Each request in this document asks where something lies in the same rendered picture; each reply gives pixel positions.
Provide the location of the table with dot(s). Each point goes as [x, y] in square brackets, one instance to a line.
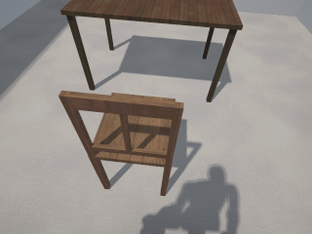
[203, 13]

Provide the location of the chair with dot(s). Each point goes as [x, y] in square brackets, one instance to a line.
[134, 129]

